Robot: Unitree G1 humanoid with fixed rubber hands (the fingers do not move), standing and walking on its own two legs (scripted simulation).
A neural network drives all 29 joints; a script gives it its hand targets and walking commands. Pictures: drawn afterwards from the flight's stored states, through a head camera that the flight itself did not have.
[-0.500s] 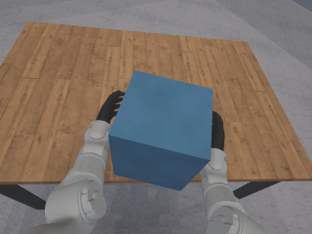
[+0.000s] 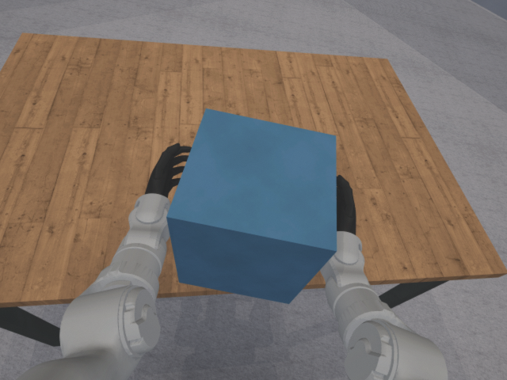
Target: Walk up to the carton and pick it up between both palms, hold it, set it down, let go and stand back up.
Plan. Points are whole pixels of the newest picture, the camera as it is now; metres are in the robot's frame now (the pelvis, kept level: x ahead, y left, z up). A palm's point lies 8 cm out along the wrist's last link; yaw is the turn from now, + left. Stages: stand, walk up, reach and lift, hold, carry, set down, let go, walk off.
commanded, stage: set down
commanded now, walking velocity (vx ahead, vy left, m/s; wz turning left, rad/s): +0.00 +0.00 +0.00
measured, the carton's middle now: (251, 215) +0.39 +0.02 +0.00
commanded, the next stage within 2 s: none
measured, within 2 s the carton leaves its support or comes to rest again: neither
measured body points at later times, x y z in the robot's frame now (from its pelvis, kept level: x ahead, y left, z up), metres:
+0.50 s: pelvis -0.01 +0.01 -0.02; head +0.05 +0.05 +0.42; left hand +0.43 +0.24 +0.03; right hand +0.41 -0.16 +0.04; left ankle +0.03 +0.10 -0.74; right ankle -0.02 -0.14 -0.74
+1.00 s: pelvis -0.01 +0.00 +0.00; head +0.01 +0.04 +0.45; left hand +0.45 +0.22 +0.14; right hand +0.42 -0.16 +0.13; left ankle +0.03 +0.10 -0.74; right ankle -0.02 -0.14 -0.74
